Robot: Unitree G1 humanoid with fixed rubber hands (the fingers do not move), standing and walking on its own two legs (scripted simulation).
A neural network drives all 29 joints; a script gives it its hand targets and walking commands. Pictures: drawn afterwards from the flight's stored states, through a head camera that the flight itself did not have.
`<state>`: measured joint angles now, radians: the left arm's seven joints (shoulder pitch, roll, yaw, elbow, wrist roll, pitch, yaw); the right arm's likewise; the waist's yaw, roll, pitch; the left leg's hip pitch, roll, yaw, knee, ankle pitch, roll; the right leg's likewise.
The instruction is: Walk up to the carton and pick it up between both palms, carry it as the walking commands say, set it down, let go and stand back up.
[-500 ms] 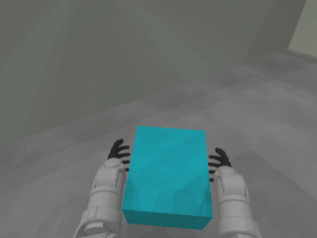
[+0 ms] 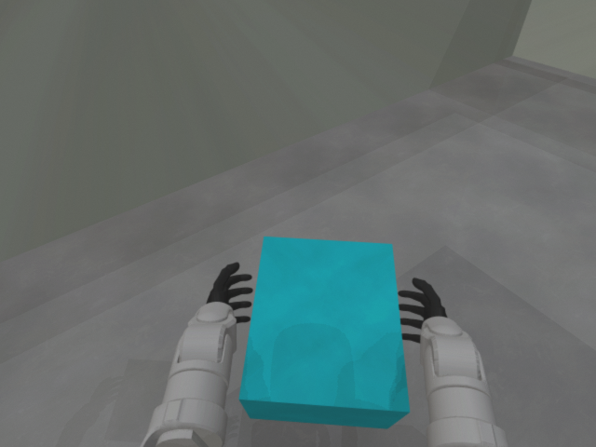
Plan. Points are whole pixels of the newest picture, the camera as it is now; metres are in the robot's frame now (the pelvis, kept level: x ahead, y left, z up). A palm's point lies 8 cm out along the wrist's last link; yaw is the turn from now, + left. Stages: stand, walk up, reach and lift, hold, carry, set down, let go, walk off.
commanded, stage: set down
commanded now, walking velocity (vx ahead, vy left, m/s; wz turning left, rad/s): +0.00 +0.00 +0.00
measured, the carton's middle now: (323, 328) +0.33 -0.05 -0.06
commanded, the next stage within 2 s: none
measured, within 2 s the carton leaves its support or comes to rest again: neither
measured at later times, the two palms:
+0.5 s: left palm (234, 338) +0.32 +0.09 -0.04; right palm (425, 345) +0.29 -0.21 -0.06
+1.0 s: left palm (242, 347) +0.35 +0.09 -0.13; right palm (408, 351) +0.32 -0.21 -0.15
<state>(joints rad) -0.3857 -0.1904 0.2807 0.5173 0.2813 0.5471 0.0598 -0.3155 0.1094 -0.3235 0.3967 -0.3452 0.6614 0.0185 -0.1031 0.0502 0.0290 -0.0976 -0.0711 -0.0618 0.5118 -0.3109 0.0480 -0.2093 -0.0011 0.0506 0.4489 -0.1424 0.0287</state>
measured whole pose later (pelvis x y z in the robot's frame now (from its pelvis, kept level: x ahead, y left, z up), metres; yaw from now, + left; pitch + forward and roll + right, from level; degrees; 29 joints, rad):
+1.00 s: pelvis -0.05 -0.03 -0.09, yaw +2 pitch +27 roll +1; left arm -0.66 -0.16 0.45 0.65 0.28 0.26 0.05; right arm -0.61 0.09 -0.44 0.59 -0.29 0.34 -0.09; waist -0.05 0.07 -0.12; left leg -1.13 -0.09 -0.07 1.11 -0.44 0.00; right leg -1.23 0.01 0.02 1.01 -0.25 0.00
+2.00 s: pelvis -0.07 -0.02 -0.25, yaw +3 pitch +41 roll +1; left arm -0.93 -0.11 0.40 0.73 0.16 0.25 0.25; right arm -0.87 -0.02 -0.43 0.69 -0.22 0.36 -0.11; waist -0.08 0.07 -0.18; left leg -1.81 -0.13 -0.02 1.73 -0.63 0.00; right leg -1.94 0.00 0.04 1.62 -0.40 0.02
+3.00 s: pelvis -0.10 -0.02 -0.36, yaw +4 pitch +29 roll +1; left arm -1.42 0.10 0.26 0.74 -0.03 0.25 0.35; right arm -1.40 -0.30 -0.22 0.79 0.03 0.33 -0.17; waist -0.10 0.09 0.54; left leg -1.97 -0.15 0.00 2.14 -0.68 -0.02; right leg -2.11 0.02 0.05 2.00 -0.41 0.03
